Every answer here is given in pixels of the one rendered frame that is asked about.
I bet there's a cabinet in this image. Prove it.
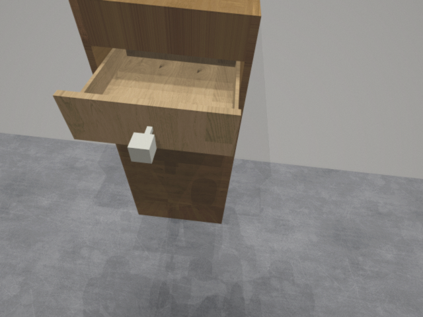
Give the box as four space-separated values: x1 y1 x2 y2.
69 0 261 224

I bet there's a handle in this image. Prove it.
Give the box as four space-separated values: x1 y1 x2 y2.
128 126 157 164

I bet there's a drawer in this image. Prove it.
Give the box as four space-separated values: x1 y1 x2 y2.
53 48 241 157

